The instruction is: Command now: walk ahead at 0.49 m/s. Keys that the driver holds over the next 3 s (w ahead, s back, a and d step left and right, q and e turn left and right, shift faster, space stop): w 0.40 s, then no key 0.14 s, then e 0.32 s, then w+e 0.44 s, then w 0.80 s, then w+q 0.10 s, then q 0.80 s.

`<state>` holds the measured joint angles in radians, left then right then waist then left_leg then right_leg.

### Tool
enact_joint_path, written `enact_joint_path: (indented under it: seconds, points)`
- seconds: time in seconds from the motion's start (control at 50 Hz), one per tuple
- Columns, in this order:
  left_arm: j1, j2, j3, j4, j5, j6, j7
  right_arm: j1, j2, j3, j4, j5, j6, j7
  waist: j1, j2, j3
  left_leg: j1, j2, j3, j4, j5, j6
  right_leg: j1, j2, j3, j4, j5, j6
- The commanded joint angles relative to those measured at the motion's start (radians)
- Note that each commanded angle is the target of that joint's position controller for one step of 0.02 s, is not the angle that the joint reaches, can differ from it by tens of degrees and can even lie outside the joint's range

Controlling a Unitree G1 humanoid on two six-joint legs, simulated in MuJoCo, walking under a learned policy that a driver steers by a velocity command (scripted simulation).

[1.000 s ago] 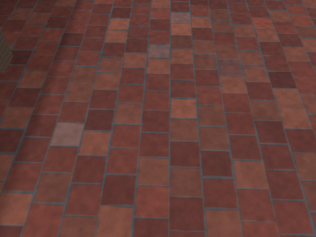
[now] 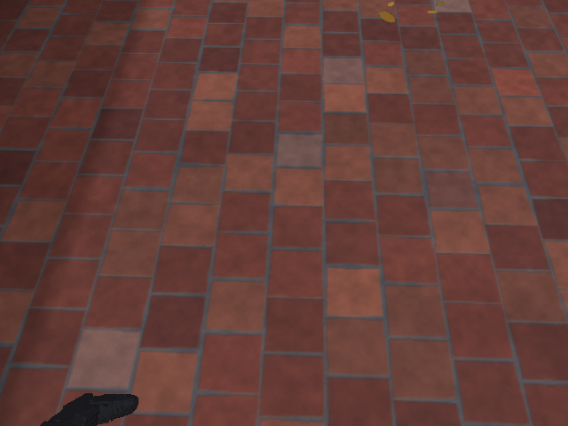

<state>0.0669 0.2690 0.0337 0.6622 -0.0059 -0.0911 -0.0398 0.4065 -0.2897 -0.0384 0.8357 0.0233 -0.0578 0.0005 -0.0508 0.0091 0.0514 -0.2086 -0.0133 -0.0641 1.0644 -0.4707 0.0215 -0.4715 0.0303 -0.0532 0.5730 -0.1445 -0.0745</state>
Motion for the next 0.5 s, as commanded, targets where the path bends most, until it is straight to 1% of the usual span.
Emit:
enact_joint_path:
  seconds: [0.02,0.04,0.06,0.08,0.1,0.12,0.16,0.18,0.22,0.26,0.32,0.36,0.38,0.4,0.42,0.44,0.46,0.48,0.5]
  points:
    - [0.192,0.13,0.042,0.008,0.002,0.005,0.012,-0.104,-0.134,-0.026,-0.129,0.01,-0.045,0.003,0.105,-0.038,-0.128,-0.509,0.103,-0.02,0.201,0.1,0.006,0.496,-0.313,0.458,-0.309,-0.055,-0.188]
    - [0.156,0.105,0.035,0.004,0.013,-0.001,0.009,-0.099,-0.128,-0.032,-0.124,-0.005,-0.036,0.0,0.068,-0.048,-0.094,-0.449,0.135,-0.024,0.141,0.149,0.003,0.393,-0.274,0.389,-0.341,0.016,-0.174]
    - [0.137,0.102,0.035,0.005,0.018,-0.006,0.007,-0.066,-0.108,-0.03,-0.113,-0.007,-0.024,0.0,0.04,-0.073,-0.087,-0.393,0.146,-0.025,0.118,0.176,-0.004,0.327,-0.256,0.353,-0.375,0.04,-0.176]
    - [0.134,0.105,0.037,0.012,0.014,-0.015,0.005,-0.043,-0.085,-0.025,-0.103,-0.009,-0.013,-0.002,0.026,-0.079,-0.086,-0.366,0.15,-0.017,0.098,0.19,-0.014,0.288,-0.248,0.322,-0.402,0.074,-0.187]
    - [0.136,0.11,0.039,0.024,0.009,-0.022,0.005,-0.04,-0.074,-0.023,-0.101,-0.012,-0.004,-0.004,0.017,-0.077,-0.073,-0.363,0.155,-0.011,0.07,0.202,-0.024,0.257,-0.244,0.288,-0.421,0.106,-0.194]
    - [0.14,0.122,0.042,0.034,0.008,-0.026,0.006,-0.065,-0.071,-0.023,-0.111,-0.016,0.0,-0.007,0.016,-0.073,-0.053,-0.384,0.16,-0.007,0.032,0.236,-0.034,0.24,-0.241,0.258,-0.439,0.127,-0.197]
    - [0.166,0.139,0.047,0.055,0.008,-0.026,0.015,-0.146,-0.067,-0.02,-0.136,-0.024,-0.002,-0.009,0.034,-0.061,-0.024,-0.438,0.168,-0.004,-0.078,0.346,-0.05,0.251,-0.229,0.213,-0.457,0.16,-0.192]
    - [0.177,0.143,0.047,0.062,0.005,-0.023,0.019,-0.182,-0.062,-0.018,-0.145,-0.024,-0.006,-0.007,0.046,-0.055,-0.017,-0.444,0.166,0.001,-0.15,0.411,-0.051,0.263,-0.215,0.186,-0.459,0.167,-0.179]
    - [0.202,0.155,0.049,0.075,-0.001,-0.016,0.025,-0.257,-0.045,-0.011,-0.16,-0.022,-0.017,0.001,0.075,-0.052,-0.004,-0.419,0.145,0.021,-0.301,0.525,-0.048,0.275,-0.19,0.138,-0.457,0.174,-0.152]
    - [0.248,0.176,0.053,0.096,-0.008,-0.009,0.028,-0.331,-0.035,-0.005,-0.178,-0.016,-0.025,0.011,0.109,-0.048,0.005,-0.39,0.121,0.043,-0.406,0.587,-0.046,0.302,-0.195,0.124,-0.453,0.148,-0.141]
    - [0.303,0.19,0.056,0.129,-0.014,0.006,0.03,-0.412,-0.047,-0.006,-0.21,-0.007,-0.032,0.028,0.137,-0.052,0.023,-0.417,0.105,0.039,-0.491,0.561,-0.028,0.407,-0.241,0.146,-0.414,0.137,-0.138]
    - [0.315,0.198,0.06,0.145,-0.017,0.019,0.034,-0.434,-0.061,-0.01,-0.227,-0.007,-0.036,0.039,0.131,-0.06,0.022,-0.428,0.095,0.034,-0.532,0.486,-0.003,0.483,-0.276,0.164,-0.37,0.177,-0.125]
    - [0.314,0.204,0.063,0.15,-0.018,0.025,0.037,-0.425,-0.07,-0.013,-0.228,-0.008,-0.038,0.043,0.119,-0.068,0.014,-0.408,0.087,0.037,-0.547,0.446,0.01,0.511,-0.287,0.17,-0.345,0.214,-0.115]
    - [0.307,0.21,0.065,0.153,-0.018,0.031,0.04,-0.397,-0.081,-0.018,-0.223,-0.008,-0.039,0.045,0.099,-0.079,-0.004,-0.36,0.073,0.051,-0.558,0.406,0.024,0.53,-0.29,0.169,-0.308,0.289,-0.104]
    - [0.28,0.213,0.064,0.151,-0.016,0.038,0.043,-0.32,-0.102,-0.03,-0.203,-0.016,-0.042,0.042,0.048,-0.083,-0.046,-0.243,0.039,0.079,-0.597,0.406,0.045,0.53,-0.258,0.143,-0.201,0.479,-0.08]
    - [0.278,0.19,0.054,0.148,-0.009,0.043,0.047,-0.185,-0.148,-0.053,-0.164,-0.028,-0.044,0.034,-0.016,-0.066,-0.149,-0.032,0.028,0.093,-0.613,0.492,0.076,0.485,-0.196,0.1,-0.017,0.583,-0.043]
    - [0.282,0.135,0.029,0.115,0.019,0.039,0.053,-0.028,-0.224,-0.069,-0.14,-0.048,-0.044,0.025,-0.062,0.047,-0.319,0.276,0.213,-0.09,-0.543,0.793,0.139,0.296,-0.126,0.057,0.283,0.319,0.009]
    - [0.45,0.029,-0.002,0.126,0.015,0.024,0.043,-0.018,-0.276,-0.078,-0.129,-0.05,-0.035,0.028,0.015,0.309,-0.446,0.597,0.442,-0.489,-0.58,0.888,0.324,-0.085,0.054,0.07,0.622,-0.453,0.083]
    - [0.407,0.143,0.022,0.156,-0.001,0.015,0.041,0.006,-0.178,-0.057,-0.137,-0.032,-0.028,0.03,-0.046,0.17,-0.468,0.565,0.414,-0.514,-0.626,0.861,0.305,-0.135,0.028,0.214,0.719,-0.509,0.085]
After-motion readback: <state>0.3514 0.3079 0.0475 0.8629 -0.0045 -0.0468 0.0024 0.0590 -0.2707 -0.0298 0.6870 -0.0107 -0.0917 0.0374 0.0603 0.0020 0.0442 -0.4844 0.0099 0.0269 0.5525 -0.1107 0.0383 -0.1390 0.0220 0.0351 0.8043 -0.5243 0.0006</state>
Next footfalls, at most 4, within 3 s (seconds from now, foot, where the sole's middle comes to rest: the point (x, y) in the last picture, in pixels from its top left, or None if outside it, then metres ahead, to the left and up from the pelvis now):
0.44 left None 0.43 0.15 -0.76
0.98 right None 0.43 -0.09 -0.76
1.46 left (277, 289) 0.78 0.02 -0.76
1.94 right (406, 240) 0.92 -0.35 -0.76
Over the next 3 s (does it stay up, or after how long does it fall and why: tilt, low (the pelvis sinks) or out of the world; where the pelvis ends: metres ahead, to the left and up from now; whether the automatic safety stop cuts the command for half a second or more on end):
stays up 1.13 -0.35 0.01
